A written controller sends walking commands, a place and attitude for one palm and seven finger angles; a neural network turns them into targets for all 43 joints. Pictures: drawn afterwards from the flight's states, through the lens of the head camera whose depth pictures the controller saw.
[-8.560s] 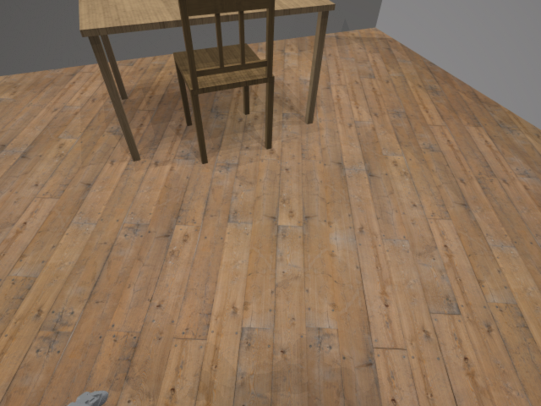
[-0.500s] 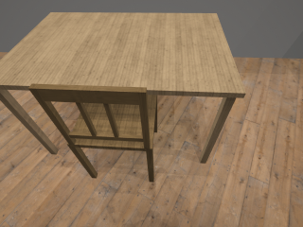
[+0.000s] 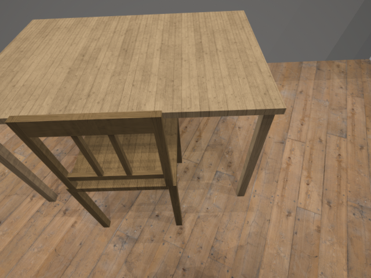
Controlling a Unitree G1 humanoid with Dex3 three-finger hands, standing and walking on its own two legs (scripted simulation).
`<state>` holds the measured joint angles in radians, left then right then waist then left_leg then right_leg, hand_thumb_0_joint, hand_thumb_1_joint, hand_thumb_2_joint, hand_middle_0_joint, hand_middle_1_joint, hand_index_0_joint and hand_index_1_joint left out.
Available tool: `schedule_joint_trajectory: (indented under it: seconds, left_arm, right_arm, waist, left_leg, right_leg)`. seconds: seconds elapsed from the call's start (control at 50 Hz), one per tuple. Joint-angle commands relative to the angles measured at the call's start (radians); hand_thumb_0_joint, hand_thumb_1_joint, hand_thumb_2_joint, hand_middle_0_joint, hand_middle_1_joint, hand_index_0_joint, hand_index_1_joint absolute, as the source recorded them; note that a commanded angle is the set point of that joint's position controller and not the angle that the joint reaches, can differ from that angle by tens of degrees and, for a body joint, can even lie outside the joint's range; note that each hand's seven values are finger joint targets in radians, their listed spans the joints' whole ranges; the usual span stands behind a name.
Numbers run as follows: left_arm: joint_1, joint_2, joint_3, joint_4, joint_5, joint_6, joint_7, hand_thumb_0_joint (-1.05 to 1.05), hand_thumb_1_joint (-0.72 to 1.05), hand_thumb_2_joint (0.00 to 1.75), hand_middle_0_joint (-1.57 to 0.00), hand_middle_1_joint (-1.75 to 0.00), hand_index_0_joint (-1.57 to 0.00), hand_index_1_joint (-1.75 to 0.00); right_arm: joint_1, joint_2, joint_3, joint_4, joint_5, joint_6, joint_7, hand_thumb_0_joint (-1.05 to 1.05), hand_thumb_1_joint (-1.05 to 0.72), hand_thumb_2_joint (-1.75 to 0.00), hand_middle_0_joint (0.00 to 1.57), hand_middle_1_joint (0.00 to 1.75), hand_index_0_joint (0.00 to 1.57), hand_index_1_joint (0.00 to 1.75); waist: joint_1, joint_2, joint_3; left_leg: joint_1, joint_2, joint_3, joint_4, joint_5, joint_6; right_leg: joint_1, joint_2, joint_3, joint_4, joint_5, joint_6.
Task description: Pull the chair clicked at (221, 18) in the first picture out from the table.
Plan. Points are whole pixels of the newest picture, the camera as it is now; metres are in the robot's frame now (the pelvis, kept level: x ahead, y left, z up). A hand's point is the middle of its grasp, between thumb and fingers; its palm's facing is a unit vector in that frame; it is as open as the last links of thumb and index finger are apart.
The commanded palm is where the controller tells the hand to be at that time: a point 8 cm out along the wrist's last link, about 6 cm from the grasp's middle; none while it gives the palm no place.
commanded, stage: look again from close up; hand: left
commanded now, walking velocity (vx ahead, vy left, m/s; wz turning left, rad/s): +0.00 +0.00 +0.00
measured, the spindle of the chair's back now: (89, 156) +0.48 +0.34 -0.11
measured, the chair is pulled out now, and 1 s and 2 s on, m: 0.00 0.00 0.00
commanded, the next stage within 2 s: raise the hand toward the chair's back in 1.48 s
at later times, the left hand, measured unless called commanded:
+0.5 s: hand out of the picture +0.03 +0.17 -0.17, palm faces +0.01 -0.98 -0.22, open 7.3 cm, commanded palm none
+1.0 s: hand out of the picture +0.00 +0.17 -0.17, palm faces +0.02 -0.98 -0.18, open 7.4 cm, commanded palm none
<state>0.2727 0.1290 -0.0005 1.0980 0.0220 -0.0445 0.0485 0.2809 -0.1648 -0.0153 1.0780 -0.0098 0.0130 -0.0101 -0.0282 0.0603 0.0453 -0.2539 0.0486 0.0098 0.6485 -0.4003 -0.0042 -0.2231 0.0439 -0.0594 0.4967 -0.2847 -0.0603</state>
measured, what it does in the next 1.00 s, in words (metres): stands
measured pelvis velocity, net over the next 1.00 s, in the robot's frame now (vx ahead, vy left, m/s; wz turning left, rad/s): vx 0.01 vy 0.01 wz -0.01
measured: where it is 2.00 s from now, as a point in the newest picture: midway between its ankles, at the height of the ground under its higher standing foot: outside the picture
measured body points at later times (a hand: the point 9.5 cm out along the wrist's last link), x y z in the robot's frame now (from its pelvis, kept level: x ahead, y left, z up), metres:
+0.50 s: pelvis +0.02 +0.00 +0.00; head +0.03 -0.01 +0.45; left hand +0.03 +0.22 -0.15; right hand +0.01 -0.22 -0.16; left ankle -0.02 +0.12 -0.74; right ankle -0.01 -0.08 -0.74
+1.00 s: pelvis +0.01 +0.01 +0.00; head +0.02 +0.01 +0.45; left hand +0.00 +0.22 -0.16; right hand +0.00 -0.21 -0.16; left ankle -0.02 +0.12 -0.74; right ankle -0.01 -0.08 -0.74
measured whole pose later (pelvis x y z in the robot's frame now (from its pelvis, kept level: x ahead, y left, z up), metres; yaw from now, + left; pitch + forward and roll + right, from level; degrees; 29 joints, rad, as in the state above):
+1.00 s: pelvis +0.01 +0.01 +0.00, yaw +0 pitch -1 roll +0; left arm 0.32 0.14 -0.01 1.12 0.01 -0.03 0.04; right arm 0.28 -0.13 0.02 1.15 -0.01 -0.02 -0.03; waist 0.00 -0.01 0.02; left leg -0.13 0.01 0.06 0.43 -0.29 0.00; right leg -0.15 0.03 -0.04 0.45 -0.28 -0.04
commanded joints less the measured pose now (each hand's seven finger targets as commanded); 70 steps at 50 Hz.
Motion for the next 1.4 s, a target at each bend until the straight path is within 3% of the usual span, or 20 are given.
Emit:
schedule_joint_trajectory:
  seconds: [0.0,0.02,0.04,0.06,0.08,0.12,0.14,0.22,0.28,0.36,0.5,0.72,0.9,1.12,1.38]
  left_arm:
    - [0.043,0.143,0.024,-0.046,-0.007,-0.017,0.009,0.0,0.9,0.9,-0.2,-0.3,-0.2,-0.3]
    - [0.031,0.135,0.02,-0.049,-0.012,-0.012,0.006,0.0,0.9,0.9,-0.2,-0.3,-0.2,-0.3]
    - [0.044,0.11,0.015,-0.044,-0.016,-0.007,0.005,0.0,0.9,0.9,-0.2,-0.3,-0.2,-0.3]
    - [0.05,0.1,0.013,-0.046,-0.016,-0.001,0.004,0.0,0.9,0.9,-0.2,-0.3,-0.2,-0.3]
    - [0.056,0.093,0.013,-0.046,-0.013,0.001,0.006,0.0,0.9,0.9,-0.2,-0.3,-0.2,-0.3]
    - [0.054,0.111,0.013,-0.035,-0.012,0.006,0.002,0.0,0.9,0.9,-0.2,-0.3,-0.2,-0.3]
    - [0.062,0.115,0.013,-0.035,-0.012,0.004,0.001,0.0,0.9,0.9,-0.2,-0.3,-0.2,-0.3]
    - [0.063,0.119,0.013,-0.035,-0.013,0.004,-0.003,0.0,0.9,0.9,-0.2,-0.3,-0.2,-0.3]
    - [0.07,0.129,0.013,-0.037,-0.015,0.002,-0.003,0.0,0.9,0.9,-0.2,-0.3,-0.2,-0.3]
    - [0.073,0.136,0.015,-0.039,-0.015,0.002,-0.003,0.0,0.9,0.9,-0.2,-0.3,-0.2,-0.3]
    - [0.087,0.134,0.013,-0.026,-0.014,0.002,-0.002,0.0,0.9,0.9,-0.2,-0.3,-0.2,-0.3]
    - [0.102,0.119,0.009,-0.015,-0.012,0.006,-0.004,0.0,0.9,0.9,-0.2,-0.3,-0.2,-0.3]
    - [0.11,0.114,0.009,-0.008,-0.013,0.006,-0.004,0.0,0.9,0.9,-0.2,-0.3,-0.2,-0.3]
    - [0.112,0.103,0.007,-0.008,-0.011,0.013,-0.006,0.0,0.9,0.9,-0.2,-0.3,-0.2,-0.3]
    - [0.117,0.098,0.006,-0.005,-0.012,0.013,-0.005,0.0,0.9,0.9,-0.2,-0.3,-0.2,-0.3]
  right_arm:
    - [0.079,-0.011,0.006,-0.042,0.001,-0.037,-0.01,0.0,-0.9,-0.9,0.2,0.3,0.2,0.3]
    - [0.102,-0.011,0.007,-0.023,-0.003,-0.04,-0.01,0.0,-0.9,-0.9,0.2,0.3,0.2,0.3]
    - [0.104,-0.037,0.005,-0.016,-0.005,-0.046,-0.013,0.0,-0.9,-0.9,0.2,0.3,0.2,0.3]
    - [0.1,-0.055,0.006,-0.015,-0.007,-0.046,-0.018,0.0,-0.9,-0.9,0.2,0.3,0.2,0.3]
    - [0.091,-0.06,0.008,-0.016,-0.008,-0.042,-0.022,0.0,-0.9,-0.9,0.2,0.3,0.2,0.3]
    - [0.065,-0.044,0.015,-0.009,-0.007,-0.041,-0.023,0.0,-0.9,-0.9,0.2,0.3,0.2,0.3]
    - [0.069,-0.045,0.016,-0.008,-0.006,-0.039,-0.025,0.0,-0.9,-0.9,0.2,0.3,0.2,0.3]
    - [0.075,-0.052,0.018,0.002,-0.005,-0.039,-0.026,0.0,-0.9,-0.9,0.2,0.3,0.2,0.3]
    - [0.072,-0.064,0.02,0.008,-0.005,-0.042,-0.027,0.0,-0.9,-0.9,0.2,0.3,0.2,0.3]
    - [0.067,-0.067,0.02,0.019,-0.005,-0.044,-0.028,0.0,-0.9,-0.9,0.2,0.3,0.2,0.3]
    - [0.066,-0.062,0.022,0.035,-0.002,-0.041,-0.03,0.0,-0.9,-0.9,0.2,0.3,0.2,0.3]
    - [0.062,-0.051,0.023,0.052,0.0,-0.04,-0.03,0.0,-0.9,-0.9,0.2,0.3,0.2,0.3]
    - [0.065,-0.056,0.022,0.057,0.0,-0.045,-0.032,0.0,-0.9,-0.9,0.2,0.3,0.2,0.3]
    - [0.069,-0.048,0.022,0.064,0.0,-0.045,-0.03,0.0,-0.9,-0.9,0.2,0.3,0.2,0.3]
    - [0.08,-0.05,0.022,0.067,0.0,-0.05,-0.031,0.0,-0.9,-0.9,0.2,0.3,0.2,0.3]
  waist:
    - [-0.01,-0.121,-0.119]
    - [-0.013,-0.083,-0.093]
    - [-0.002,-0.025,-0.06]
    - [0.007,-0.015,-0.027]
    - [0.013,-0.027,0.011]
    - [0.023,0.036,0.064]
    - [0.02,0.011,0.075]
    - [0.018,-0.09,0.057]
    - [0.021,-0.078,0.0]
    - [0.025,-0.063,-0.022]
    - [0.025,-0.078,-0.004]
    - [0.028,-0.069,0.03]
    - [0.03,-0.062,0.008]
    - [0.034,-0.048,0.043]
    - [0.033,-0.065,0.024]
  left_leg:
    - [0.043,-0.014,0.026,-0.138,0.09,0.006]
    - [0.082,-0.007,0.017,-0.199,0.19,0.008]
    - [0.094,0.037,-0.022,-0.207,0.323,0.024]
    - [0.074,0.075,-0.045,-0.202,0.387,0.041]
    - [0.056,0.083,-0.037,-0.192,0.375,0.045]
    - [0.038,0.066,-0.04,-0.221,0.375,0.038]
    - [0.034,0.061,-0.039,-0.219,0.36,0.035]
    - [0.048,0.052,-0.035,-0.247,0.29,0.033]
    - [0.075,0.049,-0.028,-0.244,0.304,0.03]
    - [0.087,0.05,-0.024,-0.244,0.333,0.028]
    - [0.085,0.047,-0.019,-0.251,0.312,0.025]
    - [0.082,0.05,-0.025,-0.274,0.276,0.03]
    - [0.085,0.052,-0.032,-0.273,0.303,0.032]
    - [0.066,0.052,-0.043,-0.3,0.26,0.041]
    - [0.069,0.052,-0.051,-0.296,0.302,0.046]
  right_leg:
    - [0.132,-0.228,0.16,-0.068,0.597,-0.072]
    - [0.105,-0.195,0.129,-0.038,0.524,-0.046]
    - [0.057,-0.162,0.117,-0.024,0.43,-0.017]
    - [0.032,-0.14,0.108,-0.041,0.324,-0.001]
    - [0.018,-0.134,0.11,-0.067,0.281,0.0]
    - [0.011,-0.137,0.12,-0.076,0.274,0.0]
    - [0.016,-0.139,0.125,-0.084,0.291,0.0]
    - [0.036,-0.145,0.129,-0.101,0.292,-0.001]
    - [0.073,-0.156,0.135,-0.097,0.335,0.001]
    - [0.094,-0.159,0.135,-0.087,0.385,0.001]
    - [0.092,-0.165,0.14,-0.102,0.409,0.004]
    - [0.057,-0.154,0.14,-0.129,0.292,0.009]
    - [0.07,-0.159,0.137,-0.12,0.315,0.01]
    - [0.037,-0.147,0.129,-0.133,0.188,0.014]
    - [0.046,-0.152,0.122,-0.112,0.223,0.016]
